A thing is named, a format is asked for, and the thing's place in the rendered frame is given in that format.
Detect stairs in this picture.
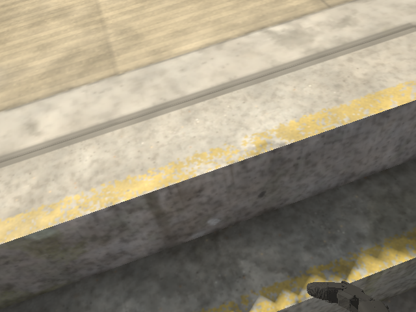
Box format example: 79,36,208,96
0,100,416,312

